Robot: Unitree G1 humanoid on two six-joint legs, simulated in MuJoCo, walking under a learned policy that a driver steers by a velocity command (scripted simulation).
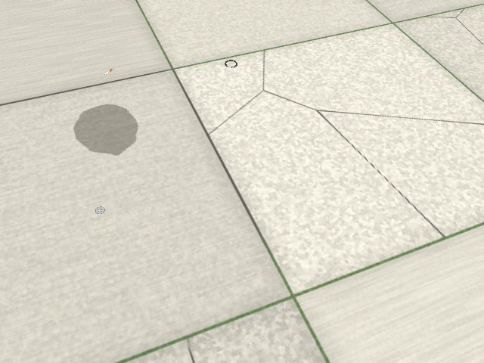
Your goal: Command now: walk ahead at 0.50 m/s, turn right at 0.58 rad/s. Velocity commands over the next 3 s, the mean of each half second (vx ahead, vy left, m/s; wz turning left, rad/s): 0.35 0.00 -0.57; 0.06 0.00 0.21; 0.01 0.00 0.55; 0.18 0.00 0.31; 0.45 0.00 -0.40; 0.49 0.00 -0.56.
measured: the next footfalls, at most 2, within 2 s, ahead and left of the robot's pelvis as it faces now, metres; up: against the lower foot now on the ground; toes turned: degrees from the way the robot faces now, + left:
right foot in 0.34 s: +0.33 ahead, -0.17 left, +0.00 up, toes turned -14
left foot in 0.76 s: +0.38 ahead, +0.06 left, +0.00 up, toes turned -13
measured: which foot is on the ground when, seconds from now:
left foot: down 0.00-0.34, up 0.36-0.74, down 0.76-1.00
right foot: up 0.00-0.32, down 0.34-0.80, up 0.82-1.00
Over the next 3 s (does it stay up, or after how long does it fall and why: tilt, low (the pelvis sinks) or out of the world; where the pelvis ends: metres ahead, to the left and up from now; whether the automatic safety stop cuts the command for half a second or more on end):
stays up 0.87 0.01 -0.01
